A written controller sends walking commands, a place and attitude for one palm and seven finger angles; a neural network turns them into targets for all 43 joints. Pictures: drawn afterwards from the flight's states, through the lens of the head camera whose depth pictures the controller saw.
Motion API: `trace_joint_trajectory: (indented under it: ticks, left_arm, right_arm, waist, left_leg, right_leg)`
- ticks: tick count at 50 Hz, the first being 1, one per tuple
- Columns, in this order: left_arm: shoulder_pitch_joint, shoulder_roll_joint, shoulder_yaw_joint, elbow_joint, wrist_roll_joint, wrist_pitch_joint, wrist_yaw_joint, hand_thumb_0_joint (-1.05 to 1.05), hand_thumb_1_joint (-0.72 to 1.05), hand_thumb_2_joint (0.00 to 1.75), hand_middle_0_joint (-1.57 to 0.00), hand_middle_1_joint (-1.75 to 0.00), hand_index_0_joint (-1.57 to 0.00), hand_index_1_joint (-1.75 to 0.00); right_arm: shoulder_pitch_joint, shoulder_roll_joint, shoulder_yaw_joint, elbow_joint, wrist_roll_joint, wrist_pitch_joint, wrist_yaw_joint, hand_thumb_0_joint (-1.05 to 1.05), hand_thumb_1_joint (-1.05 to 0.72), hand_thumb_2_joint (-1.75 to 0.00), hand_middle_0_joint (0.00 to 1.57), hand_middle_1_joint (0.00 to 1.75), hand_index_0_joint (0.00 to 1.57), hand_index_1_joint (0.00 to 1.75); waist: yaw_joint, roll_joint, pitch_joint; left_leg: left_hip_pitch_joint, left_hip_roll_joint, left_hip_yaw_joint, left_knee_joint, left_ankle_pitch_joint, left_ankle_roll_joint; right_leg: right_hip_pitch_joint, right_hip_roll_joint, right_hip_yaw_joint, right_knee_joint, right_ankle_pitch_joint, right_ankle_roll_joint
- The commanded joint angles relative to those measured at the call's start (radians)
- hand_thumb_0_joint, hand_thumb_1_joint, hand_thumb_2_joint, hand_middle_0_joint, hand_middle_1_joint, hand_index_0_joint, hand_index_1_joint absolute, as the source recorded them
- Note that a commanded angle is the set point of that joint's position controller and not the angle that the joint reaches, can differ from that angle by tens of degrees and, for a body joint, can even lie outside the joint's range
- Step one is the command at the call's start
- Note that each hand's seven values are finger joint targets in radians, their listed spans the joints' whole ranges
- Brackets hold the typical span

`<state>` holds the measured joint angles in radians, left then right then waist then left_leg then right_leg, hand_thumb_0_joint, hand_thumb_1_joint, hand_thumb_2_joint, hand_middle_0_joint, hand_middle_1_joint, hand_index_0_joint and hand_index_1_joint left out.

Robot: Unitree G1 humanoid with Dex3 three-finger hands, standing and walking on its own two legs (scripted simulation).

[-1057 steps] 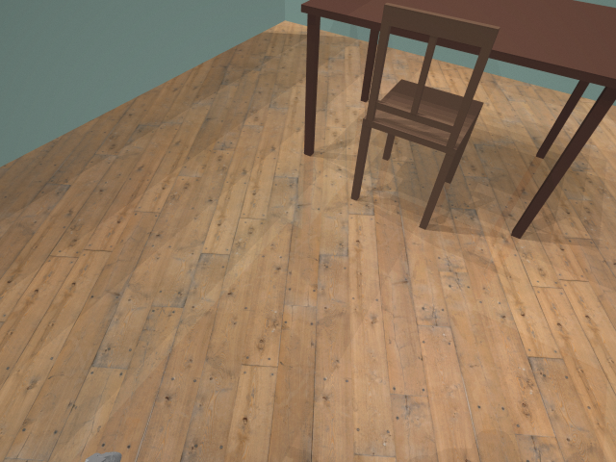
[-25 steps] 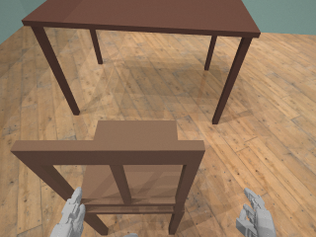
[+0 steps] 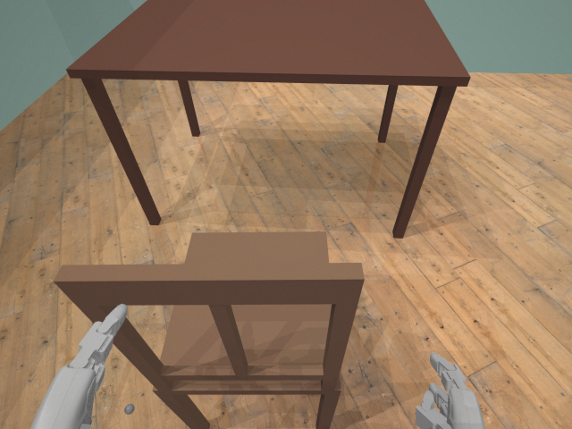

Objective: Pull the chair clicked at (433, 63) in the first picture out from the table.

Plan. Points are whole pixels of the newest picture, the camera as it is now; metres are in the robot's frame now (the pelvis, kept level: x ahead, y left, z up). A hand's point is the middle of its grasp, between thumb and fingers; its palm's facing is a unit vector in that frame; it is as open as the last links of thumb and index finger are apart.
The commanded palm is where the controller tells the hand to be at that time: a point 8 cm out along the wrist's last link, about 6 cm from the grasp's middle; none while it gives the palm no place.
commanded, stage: draw the hand back to the body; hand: left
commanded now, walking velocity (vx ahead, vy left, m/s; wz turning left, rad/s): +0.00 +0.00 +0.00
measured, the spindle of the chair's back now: (231, 340) +0.27 +0.12 -0.06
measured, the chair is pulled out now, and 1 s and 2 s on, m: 0.61 0.61 0.61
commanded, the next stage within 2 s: step back with the hand held close in 0.94 s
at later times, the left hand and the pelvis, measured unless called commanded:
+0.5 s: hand (43, 285) +0.20 +0.25 +0.20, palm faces +0.50 -0.75 -0.43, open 9.9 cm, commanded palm +0.15 +0.28 +0.22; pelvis +0.02 -0.02 +0.04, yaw +0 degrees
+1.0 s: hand (45, 270) +0.22 +0.25 +0.21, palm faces +0.47 -0.76 -0.44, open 7.4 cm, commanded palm +0.16 +0.29 +0.22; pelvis +0.02 -0.01 +0.05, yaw -1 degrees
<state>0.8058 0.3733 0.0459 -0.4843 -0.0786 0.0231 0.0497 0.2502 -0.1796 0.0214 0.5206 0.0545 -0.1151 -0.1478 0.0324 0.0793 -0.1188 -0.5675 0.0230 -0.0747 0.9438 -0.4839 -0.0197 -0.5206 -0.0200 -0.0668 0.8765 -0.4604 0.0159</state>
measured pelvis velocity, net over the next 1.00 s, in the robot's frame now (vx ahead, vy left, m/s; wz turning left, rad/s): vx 0.02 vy -0.01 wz -0.01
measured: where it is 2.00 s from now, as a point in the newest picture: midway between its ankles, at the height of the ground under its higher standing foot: outside the picture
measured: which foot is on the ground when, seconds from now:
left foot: down 0.00-1.00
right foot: down 0.00-1.00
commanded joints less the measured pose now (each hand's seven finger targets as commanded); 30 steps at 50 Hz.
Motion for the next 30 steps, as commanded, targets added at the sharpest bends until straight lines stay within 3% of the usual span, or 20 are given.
trace_joint_trajectory:
  ticks: [1,5,7,9,11,13,16,22,25,27,28,30]
  left_arm:
    - [-0.128,0.116,0.194,-0.273,0.029,-0.033,0.135,0.00,-0.08,0.43,-0.07,-0.10,-0.07,-0.10]
    - [-0.200,0.129,0.223,-0.241,0.033,-0.035,0.150,0.00,0.07,0.50,-0.08,-0.13,-0.08,-0.13]
    - [-0.248,0.147,0.246,-0.254,0.035,-0.047,0.155,0.00,0.14,0.53,-0.10,-0.14,-0.10,-0.14]
    - [-0.277,0.175,0.280,-0.280,0.036,-0.052,0.160,0.00,0.21,0.57,-0.10,-0.16,-0.10,-0.16]
    - [-0.294,0.171,0.292,-0.279,0.035,-0.061,0.162,0.00,0.28,0.60,-0.12,-0.17,-0.12,-0.17]
    - [-0.327,0.190,0.315,-0.276,0.034,-0.062,0.164,0.00,0.36,0.64,-0.13,-0.19,-0.13,-0.19]
    - [-0.366,0.180,0.329,-0.257,0.031,-0.072,0.163,0.00,0.47,0.69,-0.14,-0.21,-0.14,-0.21]
    - [-0.326,0.125,0.360,-0.086,0.024,-0.086,0.137,0.00,0.68,0.80,-0.17,-0.26,-0.17,-0.26]
    - [-0.367,0.152,0.396,-0.082,0.019,-0.100,0.129,0.00,0.79,0.85,-0.19,-0.28,-0.19,-0.28]
    - [-0.409,0.191,0.435,-0.109,0.015,-0.114,0.127,0.00,0.86,0.88,-0.19,-0.29,-0.19,-0.29]
    - [-0.440,0.227,0.468,-0.129,0.014,-0.120,0.129,0.00,0.90,0.90,-0.20,-0.30,-0.20,-0.30]
    - [-0.368,0.175,0.442,-0.078,0.013,-0.120,0.121,0.00,0.90,0.90,-0.20,-0.30,-0.20,-0.30]
  right_arm:
    - [-0.138,-0.105,-0.014,-0.158,-0.014,-0.063,-0.020,0.00,-0.90,-0.90,0.20,0.30,0.20,0.30]
    - [-0.151,-0.117,-0.010,-0.129,-0.018,-0.085,-0.015,0.00,-0.90,-0.90,0.20,0.30,0.20,0.30]
    - [-0.157,-0.123,-0.010,-0.115,-0.020,-0.101,-0.010,0.00,-0.90,-0.90,0.20,0.30,0.20,0.30]
    - [-0.164,-0.127,-0.010,-0.100,-0.023,-0.116,-0.008,0.00,-0.90,-0.90,0.20,0.30,0.20,0.30]
    - [-0.167,-0.127,-0.011,-0.086,-0.026,-0.130,-0.001,0.00,-0.90,-0.90,0.20,0.30,0.20,0.30]
    - [-0.167,-0.132,-0.011,-0.067,-0.026,-0.139,0.004,0.00,-0.90,-0.90,0.20,0.30,0.20,0.30]
    - [-0.180,-0.134,-0.016,-0.052,-0.029,-0.150,0.010,0.00,-0.90,-0.90,0.20,0.30,0.20,0.30]
    - [-0.208,-0.135,-0.041,-0.022,-0.029,-0.100,0.033,0.00,-0.90,-0.90,0.20,0.30,0.20,0.30]
    - [-0.217,-0.136,-0.046,-0.023,-0.027,-0.076,0.041,0.00,-0.90,-0.90,0.20,0.30,0.20,0.30]
    - [-0.221,-0.139,-0.047,-0.026,-0.027,-0.073,0.042,0.00,-0.90,-0.90,0.20,0.30,0.20,0.30]
    - [-0.221,-0.142,-0.048,-0.020,-0.027,-0.072,0.041,0.00,-0.90,-0.90,0.20,0.30,0.20,0.30]
    - [-0.223,-0.133,-0.051,-0.018,-0.026,-0.068,0.047,0.00,-0.90,-0.90,0.20,0.30,0.20,0.30]
  waist:
    - [0.005,0.012,0.007]
    - [0.008,-0.005,0.043]
    - [0.010,0.004,0.046]
    - [0.017,0.060,0.036]
    - [0.019,0.036,0.030]
    - [0.020,0.062,0.032]
    - [0.017,0.013,0.045]
    - [0.027,-0.078,0.084]
    - [0.029,-0.052,0.092]
    - [0.033,-0.066,0.066]
    - [0.034,-0.024,0.057]
    - [0.037,-0.058,0.054]
  left_leg:
    - [0.153,0.028,0.018,-0.266,0.184,0.024]
    - [0.227,0.020,0.023,-0.323,0.177,0.025]
    - [0.267,0.017,0.025,-0.348,0.201,0.027]
    - [0.307,0.013,0.028,-0.373,0.236,0.023]
    - [0.342,0.014,0.027,-0.392,0.278,0.024]
    - [0.362,0.011,0.028,-0.408,0.307,0.021]
    - [0.399,0.012,0.037,-0.422,0.347,0.027]
    - [0.410,0.023,0.053,-0.455,0.420,0.033]
    - [0.418,0.024,0.061,-0.467,0.429,0.034]
    - [0.434,0.025,0.063,-0.469,0.447,0.037]
    - [0.433,0.023,0.061,-0.472,0.454,0.034]
    - [0.443,0.026,0.068,-0.470,0.483,0.036]
  right_leg:
    - [0.099,-0.027,-0.021,-0.244,0.127,-0.046]
    - [0.153,-0.032,-0.014,-0.319,0.129,-0.042]
    - [0.180,-0.035,-0.009,-0.342,0.160,-0.042]
    - [0.219,-0.038,-0.003,-0.359,0.202,-0.045]
    - [0.244,-0.040,-0.004,-0.368,0.249,-0.043]
    - [0.272,-0.040,-0.001,-0.390,0.278,-0.044]
    - [0.293,-0.042,0.000,-0.402,0.343,-0.036]
    - [0.347,-0.046,0.007,-0.427,0.448,-0.025]
    - [0.361,-0.049,0.013,-0.442,0.467,-0.025]
    - [0.379,-0.050,0.015,-0.447,0.491,-0.023]
    - [0.397,-0.053,0.017,-0.448,0.503,-0.027]
    - [0.401,-0.052,0.013,-0.442,0.543,-0.024]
